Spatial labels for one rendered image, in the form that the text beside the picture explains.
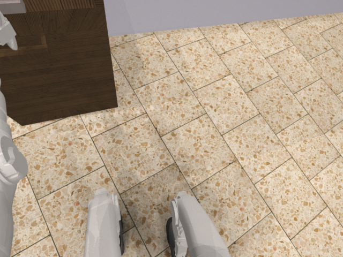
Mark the left robot upper arm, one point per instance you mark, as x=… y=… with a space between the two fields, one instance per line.
x=13 y=168

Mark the robot left thigh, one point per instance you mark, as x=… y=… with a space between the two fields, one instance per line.
x=101 y=232

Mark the robot left hand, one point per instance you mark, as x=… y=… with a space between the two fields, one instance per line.
x=7 y=33

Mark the drawer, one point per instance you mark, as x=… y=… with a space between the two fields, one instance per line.
x=48 y=5

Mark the cabinet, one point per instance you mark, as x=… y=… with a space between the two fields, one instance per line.
x=77 y=79

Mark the left robot forearm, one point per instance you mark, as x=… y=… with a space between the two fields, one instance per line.
x=4 y=127

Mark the handle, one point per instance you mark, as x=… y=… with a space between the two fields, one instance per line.
x=12 y=6
x=24 y=53

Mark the robot right foot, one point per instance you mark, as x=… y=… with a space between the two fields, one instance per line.
x=170 y=237

